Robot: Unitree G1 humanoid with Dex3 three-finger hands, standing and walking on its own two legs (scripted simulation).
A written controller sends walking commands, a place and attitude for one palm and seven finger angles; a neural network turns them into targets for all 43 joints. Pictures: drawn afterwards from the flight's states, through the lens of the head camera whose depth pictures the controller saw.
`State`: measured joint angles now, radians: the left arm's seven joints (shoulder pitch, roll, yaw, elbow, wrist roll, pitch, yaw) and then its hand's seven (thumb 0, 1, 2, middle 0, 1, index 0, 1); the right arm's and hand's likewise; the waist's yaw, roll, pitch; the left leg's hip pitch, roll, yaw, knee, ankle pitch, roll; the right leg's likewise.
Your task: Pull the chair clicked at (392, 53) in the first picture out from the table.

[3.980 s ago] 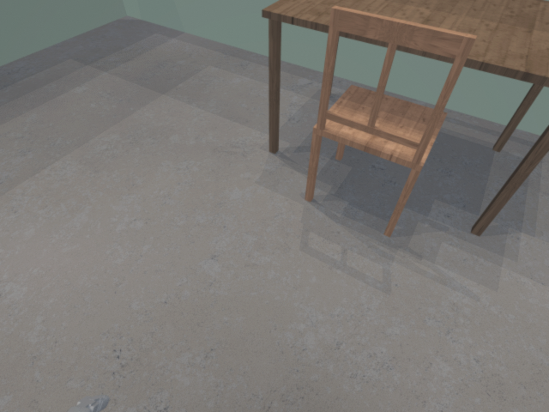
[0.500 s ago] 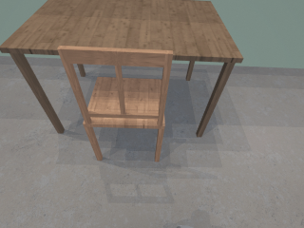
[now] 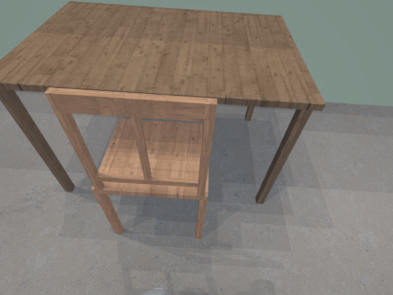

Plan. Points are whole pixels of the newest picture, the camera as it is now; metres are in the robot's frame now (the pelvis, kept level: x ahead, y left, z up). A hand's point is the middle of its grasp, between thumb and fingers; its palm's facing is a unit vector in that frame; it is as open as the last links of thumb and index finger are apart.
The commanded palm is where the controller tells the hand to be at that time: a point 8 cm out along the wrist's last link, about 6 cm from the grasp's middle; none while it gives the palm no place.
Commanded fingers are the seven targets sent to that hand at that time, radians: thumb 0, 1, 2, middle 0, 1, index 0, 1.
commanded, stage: come to a stop and stand still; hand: left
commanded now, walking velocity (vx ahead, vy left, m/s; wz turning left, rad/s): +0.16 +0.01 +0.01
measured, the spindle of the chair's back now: (142, 151) +0.52 +0.21 -0.10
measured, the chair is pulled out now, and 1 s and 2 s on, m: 0.00 0.00 0.00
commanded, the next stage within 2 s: look again from close up in 1.30 s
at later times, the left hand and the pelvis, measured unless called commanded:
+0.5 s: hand out of the picture +0.08 +0.17 -0.17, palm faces +0.03 -0.97 -0.26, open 7.4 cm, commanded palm none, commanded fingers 0.00 0.90 0.90 -0.20 -0.30 -0.20 -0.30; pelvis +0.04 -0.02 +0.00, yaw -2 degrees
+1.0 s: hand out of the picture +0.01 +0.18 -0.18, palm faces +0.09 -0.97 -0.22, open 7.4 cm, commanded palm none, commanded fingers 0.00 0.90 0.90 -0.20 -0.30 -0.20 -0.30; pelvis +0.01 -0.01 +0.00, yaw +0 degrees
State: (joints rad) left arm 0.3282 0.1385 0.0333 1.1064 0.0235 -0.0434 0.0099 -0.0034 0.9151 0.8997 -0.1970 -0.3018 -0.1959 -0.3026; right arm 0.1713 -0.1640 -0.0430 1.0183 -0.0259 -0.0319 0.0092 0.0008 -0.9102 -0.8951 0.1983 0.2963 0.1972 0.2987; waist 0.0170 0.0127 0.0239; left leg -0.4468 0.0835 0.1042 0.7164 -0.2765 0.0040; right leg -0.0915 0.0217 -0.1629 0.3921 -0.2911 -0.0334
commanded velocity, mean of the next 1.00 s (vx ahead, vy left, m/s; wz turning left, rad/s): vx -0.05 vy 0.04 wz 0.00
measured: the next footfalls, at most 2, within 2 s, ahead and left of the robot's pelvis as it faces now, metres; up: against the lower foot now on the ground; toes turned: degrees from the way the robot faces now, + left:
left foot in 0.06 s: +0.13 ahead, +0.09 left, +0.00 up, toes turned +7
right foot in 0.50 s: +0.11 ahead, -0.11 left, +0.00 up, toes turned -5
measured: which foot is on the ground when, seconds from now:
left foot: up 0.00-0.04, down 0.06-0.54, up 0.56-0.94, down 0.96-1.00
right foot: down 0.00-0.06, up 0.08-0.48, down 0.50-1.00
